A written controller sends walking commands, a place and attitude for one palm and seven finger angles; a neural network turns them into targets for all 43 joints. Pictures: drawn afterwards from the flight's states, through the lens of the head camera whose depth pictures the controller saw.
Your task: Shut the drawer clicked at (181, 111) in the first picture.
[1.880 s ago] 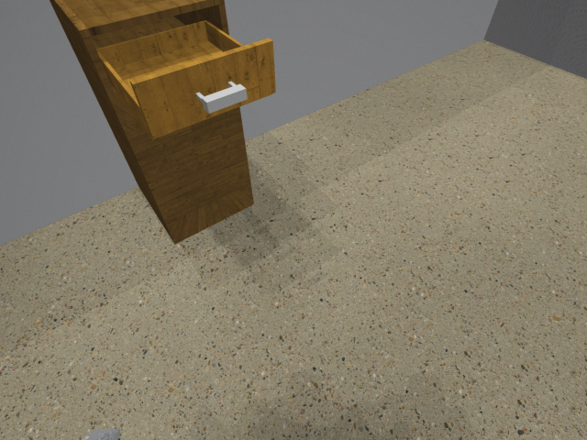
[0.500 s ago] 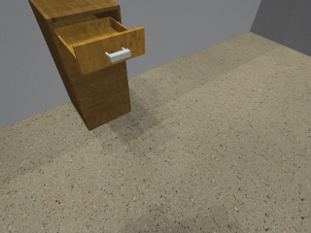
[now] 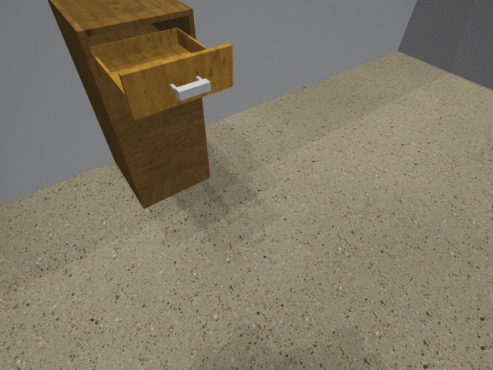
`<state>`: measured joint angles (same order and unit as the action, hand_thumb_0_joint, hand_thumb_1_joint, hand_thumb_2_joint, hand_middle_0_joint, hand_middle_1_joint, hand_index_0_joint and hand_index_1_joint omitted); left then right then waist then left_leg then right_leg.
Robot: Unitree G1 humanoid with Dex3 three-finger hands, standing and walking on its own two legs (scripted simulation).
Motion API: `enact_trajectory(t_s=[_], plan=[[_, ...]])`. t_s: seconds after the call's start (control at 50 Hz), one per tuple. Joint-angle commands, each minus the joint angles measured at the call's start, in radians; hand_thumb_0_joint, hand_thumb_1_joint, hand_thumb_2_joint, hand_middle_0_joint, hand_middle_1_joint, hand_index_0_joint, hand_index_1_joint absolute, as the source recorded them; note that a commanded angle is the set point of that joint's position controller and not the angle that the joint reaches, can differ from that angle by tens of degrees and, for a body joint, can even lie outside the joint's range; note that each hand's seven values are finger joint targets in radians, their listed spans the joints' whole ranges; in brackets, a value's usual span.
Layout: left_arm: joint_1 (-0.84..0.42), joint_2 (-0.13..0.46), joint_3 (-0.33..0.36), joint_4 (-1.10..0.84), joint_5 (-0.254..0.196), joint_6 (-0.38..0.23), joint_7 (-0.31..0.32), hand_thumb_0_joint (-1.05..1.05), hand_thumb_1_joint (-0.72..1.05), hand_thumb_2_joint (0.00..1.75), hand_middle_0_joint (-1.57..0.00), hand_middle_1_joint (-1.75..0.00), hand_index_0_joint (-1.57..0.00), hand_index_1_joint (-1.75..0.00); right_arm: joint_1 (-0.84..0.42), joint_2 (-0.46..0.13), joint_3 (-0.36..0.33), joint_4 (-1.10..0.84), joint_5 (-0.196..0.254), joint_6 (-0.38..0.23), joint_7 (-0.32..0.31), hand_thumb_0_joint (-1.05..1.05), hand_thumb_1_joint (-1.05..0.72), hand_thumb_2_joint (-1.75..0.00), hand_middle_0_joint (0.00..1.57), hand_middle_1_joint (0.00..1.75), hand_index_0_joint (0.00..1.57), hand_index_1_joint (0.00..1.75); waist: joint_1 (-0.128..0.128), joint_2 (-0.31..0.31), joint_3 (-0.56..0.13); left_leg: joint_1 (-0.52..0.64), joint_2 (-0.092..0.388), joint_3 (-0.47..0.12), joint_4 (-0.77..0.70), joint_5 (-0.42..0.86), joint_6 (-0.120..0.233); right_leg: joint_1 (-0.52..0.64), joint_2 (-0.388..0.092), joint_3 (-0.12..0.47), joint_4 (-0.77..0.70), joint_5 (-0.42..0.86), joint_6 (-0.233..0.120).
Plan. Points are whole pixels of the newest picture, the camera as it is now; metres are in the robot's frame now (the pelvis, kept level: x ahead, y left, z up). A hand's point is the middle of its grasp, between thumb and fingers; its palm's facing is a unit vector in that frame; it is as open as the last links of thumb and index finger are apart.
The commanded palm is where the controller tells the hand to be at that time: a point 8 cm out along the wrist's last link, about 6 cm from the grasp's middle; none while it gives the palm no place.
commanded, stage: walk to a spot facing it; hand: left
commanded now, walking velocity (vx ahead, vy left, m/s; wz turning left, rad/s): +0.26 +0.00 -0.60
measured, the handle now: (189, 86) +0.86 +0.23 +0.02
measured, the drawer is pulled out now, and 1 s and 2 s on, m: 0.30 0.30 0.30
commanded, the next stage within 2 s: turn to face it in 1.82 s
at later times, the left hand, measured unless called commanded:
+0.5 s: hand out of the picture +0.08 +0.13 -0.17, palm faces -0.13 -0.97 -0.19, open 7.4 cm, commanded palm none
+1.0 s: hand (217, 232) +0.47 +0.10 -0.17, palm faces -0.45 -0.87 -0.21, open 7.4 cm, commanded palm none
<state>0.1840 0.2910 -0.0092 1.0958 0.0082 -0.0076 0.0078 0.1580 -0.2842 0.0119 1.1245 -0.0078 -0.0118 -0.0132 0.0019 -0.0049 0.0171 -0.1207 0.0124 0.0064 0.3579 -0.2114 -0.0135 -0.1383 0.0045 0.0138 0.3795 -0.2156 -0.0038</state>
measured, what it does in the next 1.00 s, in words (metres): walks ahead, turning right: left foot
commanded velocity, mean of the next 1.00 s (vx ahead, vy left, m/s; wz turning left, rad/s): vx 0.31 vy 0.00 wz -0.59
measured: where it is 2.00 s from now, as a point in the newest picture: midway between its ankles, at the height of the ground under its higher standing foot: (319, 293)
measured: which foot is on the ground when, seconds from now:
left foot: down 0.00-0.30, up 0.32-0.76, down 0.78-1.00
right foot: down 0.00-0.78, up 0.80-1.00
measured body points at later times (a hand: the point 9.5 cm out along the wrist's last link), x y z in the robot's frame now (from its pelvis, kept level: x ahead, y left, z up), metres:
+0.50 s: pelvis +0.10 -0.05 -0.01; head +0.12 -0.07 +0.44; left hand +0.09 +0.18 -0.15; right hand +0.10 -0.30 -0.16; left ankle +0.13 +0.09 -0.66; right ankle +0.03 -0.11 -0.75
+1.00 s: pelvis +0.31 -0.05 -0.01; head +0.34 -0.05 +0.44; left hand +0.50 +0.15 -0.16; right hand +0.24 -0.29 -0.14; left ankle +0.36 +0.04 -0.75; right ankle +0.26 -0.16 -0.66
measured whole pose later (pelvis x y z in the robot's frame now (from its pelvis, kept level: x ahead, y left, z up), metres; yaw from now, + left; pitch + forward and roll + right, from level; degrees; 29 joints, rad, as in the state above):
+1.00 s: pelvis +0.31 -0.05 -0.01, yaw -33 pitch +0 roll +0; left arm 0.25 0.25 0.11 0.93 0.03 0.01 -0.04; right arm 0.24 -0.16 -0.03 0.97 -0.02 -0.07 -0.02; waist 0.04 -0.04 0.04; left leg -0.20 0.08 0.23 0.48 -0.28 0.02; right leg -0.57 -0.08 -0.07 1.16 -0.29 0.00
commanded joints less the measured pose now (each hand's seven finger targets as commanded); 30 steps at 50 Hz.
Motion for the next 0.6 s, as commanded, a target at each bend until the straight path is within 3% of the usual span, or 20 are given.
enact_trajectory(t_s=[0.0, 0.04, 0.08, 0.1, 0.12, 0.14, 0.16, 0.2, 0.22, 0.24, 0.26, 0.28, 0.3, 0.32, 0.34, 0.36, 0.4, 0.42, 0.48, 0.58], plan=[[0.046, 0.088, 0.024, -0.033, 0.007, 0.008, 0.01, 0.0, 0.9, 0.9, -0.2, -0.3, -0.2, -0.3, 0.052, -0.09, -0.026, -0.027, -0.01, -0.004, -0.008, 0.0, -0.9, -0.9, 0.2, 0.3, 0.2, 0.3, 0.0, 0.009, -0.013, 0.024, 0.105, -0.042, -0.017, -0.041, 0.026, -0.079, -0.083, 0.103, -0.034, -0.058, -0.021], [0.05, 0.096, 0.038, -0.057, 0.013, 0.021, -0.005, 0.0, 0.9, 0.9, -0.2, -0.3, -0.2, -0.3, 0.064, -0.11, -0.042, -0.045, -0.014, 0.005, -0.007, 0.0, -0.9, -0.9, 0.2, 0.3, 0.2, 0.3, -0.001, 0.021, 0.061, -0.037, 0.121, -0.051, -0.032, -0.261, 0.042, -0.164, -0.054, 0.117, -0.008, -0.237, -0.033], [0.063, 0.089, 0.052, -0.09, 0.016, 0.025, -0.016, 0.0, 0.9, 0.9, -0.2, -0.3, -0.2, -0.3, 0.079, -0.134, -0.06, -0.072, -0.015, 0.006, -0.008, 0.0, -0.9, -0.9, 0.2, 0.3, 0.2, 0.3, -0.004, 0.052, 0.121, -0.066, 0.157, -0.093, -0.057, -0.387, 0.069, -0.246, -0.017, 0.11, 0.065, -0.294, -0.039], [0.071, 0.078, 0.056, -0.105, 0.016, 0.024, -0.02, 0.0, 0.9, 0.9, -0.2, -0.3, -0.2, -0.3, 0.092, -0.151, -0.071, -0.082, -0.015, 0.004, -0.008, 0.0, -0.9, -0.9, 0.2, 0.3, 0.2, 0.3, -0.005, 0.099, 0.13, -0.047, 0.195, -0.136, -0.078, -0.443, 0.093, -0.3, 0.007, 0.089, 0.138, -0.301, -0.038], [0.073, 0.057, 0.059, -0.121, 0.016, 0.02, -0.025, 0.0, 0.9, 0.9, -0.2, -0.3, -0.2, -0.3, 0.115, -0.167, -0.079, -0.091, -0.014, -0.002, -0.01, 0.0, -0.9, -0.9, 0.2, 0.3, 0.2, 0.3, -0.015, 0.146, 0.125, -0.032, 0.257, -0.199, -0.118, -0.461, 0.129, -0.331, 0.036, 0.033, 0.256, -0.256, -0.032], [0.057, 0.032, 0.063, -0.139, 0.016, 0.017, -0.03, 0.0, 0.9, 0.9, -0.2, -0.3, -0.2, -0.3, 0.128, -0.178, -0.091, -0.097, -0.013, -0.012, -0.011, 0.0, -0.9, -0.9, 0.2, 0.3, 0.2, 0.3, -0.021, 0.2, 0.119, -0.011, 0.328, -0.23, -0.152, -0.417, 0.17, -0.366, 0.024, -0.028, 0.382, -0.238, -0.021], [0.032, 0.023, 0.067, -0.159, 0.016, 0.014, -0.035, 0.0, 0.9, 0.9, -0.2, -0.3, -0.2, -0.3, 0.141, -0.17, -0.094, -0.103, -0.015, -0.021, -0.01, 0.0, -0.9, -0.9, 0.2, 0.3, 0.2, 0.3, -0.03, 0.198, 0.118, 0.007, 0.358, -0.228, -0.156, -0.32, 0.197, -0.398, -0.014, -0.031, 0.43, -0.274, -0.016], [0.04, 0.003, 0.073, -0.168, 0.015, 0.001, -0.044, 0.0, 0.9, 0.9, -0.2, -0.3, -0.2, -0.3, 0.134, -0.145, -0.093, -0.108, -0.018, -0.03, -0.01, 0.0, -0.9, -0.9, 0.2, 0.3, 0.2, 0.3, -0.012, 0.127, 0.094, 0.009, 0.353, -0.134, -0.085, -0.134, 0.186, -0.342, -0.044, -0.052, 0.373, -0.287, -0.014], [0.089, -0.017, 0.077, -0.156, 0.016, -0.003, -0.047, 0.0, 0.9, 0.9, -0.2, -0.3, -0.2, -0.3, 0.112, -0.137, -0.092, -0.113, -0.018, -0.031, -0.01, 0.0, -0.9, -0.9, 0.2, 0.3, 0.2, 0.3, 0.013, 0.131, 0.088, -0.056, 0.327, -0.062, -0.016, -0.073, 0.157, -0.232, -0.04, -0.077, 0.306, -0.228, -0.015], [0.198, -0.021, 0.082, -0.121, 0.018, -0.009, -0.047, 0.0, 0.9, 0.9, -0.2, -0.3, -0.2, -0.3, 0.084, -0.126, -0.091, -0.119, -0.019, -0.029, -0.01, 0.0, -0.9, -0.9, 0.2, 0.3, 0.2, 0.3, 0.067, 0.088, 0.049, -0.126, 0.271, 0.024, 0.142, -0.06, 0.111, -0.073, -0.013, -0.106, 0.188, -0.127, -0.023], [0.328, 0.049, 0.098, -0.079, 0.023, -0.022, -0.039, 0.0, 0.9, 0.9, -0.2, -0.3, -0.2, -0.3, 0.065, -0.08, -0.082, -0.142, -0.009, -0.03, -0.003, 0.0, -0.9, -0.9, 0.2, 0.3, 0.2, 0.3, 0.12, -0.119, 0.012, -0.301, 0.164, 0.14, 0.443, -0.121, 0.046, 0.124, -0.101, 0.077, 0.018, -0.137, -0.062], [0.444, 0.17, 0.121, -0.053, 0.017, -0.036, -0.019, 0.0, 0.9, 0.9, -0.2, -0.3, -0.2, -0.3, 0.01, -0.009, -0.064, -0.205, -0.005, -0.036, 0.008, 0.0, -0.9, -0.9, 0.2, 0.3, 0.2, 0.3, 0.146, -0.422, 0.007, -0.601, 0.028, 0.182, 0.759, -0.397, -0.011, 0.241, -0.365, 0.554, -0.154, -0.057, -0.172], [0.463, 0.146, 0.116, -0.054, 0.001, -0.039, 0.003, 0.0, 0.9, 0.9, -0.2, -0.3, -0.2, -0.3, -0.06, -0.051, -0.069, -0.232, -0.009, -0.038, 0.004, 0.0, -0.9, -0.9, 0.2, 0.3, 0.2, 0.3, 0.152, -0.271, 0.029, -0.636, 0.072, 0.034, 0.835, -0.35, 0.003, 0.201, -0.379, 0.62, -0.166, 0.03, -0.216], [0.409, 0.12, 0.108, -0.062, 0.005, -0.04, 0.005, 0.0, 0.9, 0.9, -0.2, -0.3, -0.2, -0.3, -0.095, -0.031, -0.072, -0.23, -0.006, -0.042, 0.007, 0.0, -0.9, -0.9, 0.2, 0.3, 0.2, 0.3, 0.125, -0.162, 0.079, -0.654, 0.1, 0.013, 0.88, -0.27, 0.001, 0.148, -0.362, 0.578, -0.155, 0.029, -0.252], [0.358, 0.082, 0.097, -0.078, 0.008, -0.044, 0.006, 0.0, 0.9, 0.9, -0.2, -0.3, -0.2, -0.3, -0.089, -0.027, -0.074, -0.225, -0.012, -0.043, 0.008, 0.0, -0.9, -0.9, 0.2, 0.3, 0.2, 0.3, 0.092, -0.066, 0.11, -0.638, 0.124, 0.002, 0.87, -0.209, -0.005, 0.089, -0.343, 0.519, -0.15, 0.03, -0.258], [0.319, 0.062, 0.091, -0.091, 0.012, -0.049, 0.006, 0.0, 0.9, 0.9, -0.2, -0.3, -0.2, -0.3, -0.062, -0.012, -0.077, -0.213, -0.016, -0.039, 0.013, 0.0, -0.9, -0.9, 0.2, 0.3, 0.2, 0.3, 0.061, -0.025, 0.095, -0.602, 0.129, 0.005, 0.839, -0.154, -0.016, 0.065, -0.309, 0.437, -0.145, 0.089, -0.24], [0.305, 0.049, 0.091, -0.094, 0.015, -0.06, 0.007, 0.0, 0.9, 0.9, -0.2, -0.3, -0.2, -0.3, -0.023, 0.011, -0.08, -0.196, -0.017, -0.031, 0.018, 0.0, -0.9, -0.9, 0.2, 0.3, 0.2, 0.3, 0.034, -0.029, 0.059, -0.553, 0.121, 0.026, 0.779, -0.104, -0.033, 0.06, -0.261, 0.337, -0.134, 0.213, -0.216], [0.308, 0.046, 0.092, -0.095, 0.015, -0.062, 0.006, 0.0, 0.9, 0.9, -0.2, -0.3, -0.2, -0.3, -0.019, 0.021, -0.083, -0.2, -0.014, -0.025, 0.019, 0.0, -0.9, -0.9, 0.2, 0.3, 0.2, 0.3, 0.029, -0.044, 0.053, -0.543, 0.115, 0.034, 0.755, -0.078, -0.04, 0.045, -0.239, 0.299, -0.136, 0.235, -0.207], [0.323, 0.035, 0.094, -0.087, 0.014, -0.067, 0.005, 0.0, 0.9, 0.9, -0.2, -0.3, -0.2, -0.3, -0.053, 0.029, -0.089, -0.227, -0.013, -0.02, 0.025, 0.0, -0.9, -0.9, 0.2, 0.3, 0.2, 0.3, 0.029, -0.075, 0.058, -0.584, 0.106, 0.036, 0.713, -0.009, -0.052, 0.069, -0.209, 0.283, -0.147, 0.247, -0.197], [0.363, 0.029, 0.096, -0.076, 0.017, -0.066, 0.013, 0.0, 0.9, 0.9, -0.2, -0.3, -0.2, -0.3, -0.192, 0.045, -0.086, -0.298, -0.009, -0.031, 0.033, 0.0, -0.9, -0.9, 0.2, 0.3, 0.2, 0.3, 0.073, -0.102, 0.084, -0.6, 0.081, 0.053, 0.573, 0.016, -0.048, 0.125, -0.19, 0.298, -0.118, 0.359, -0.184]])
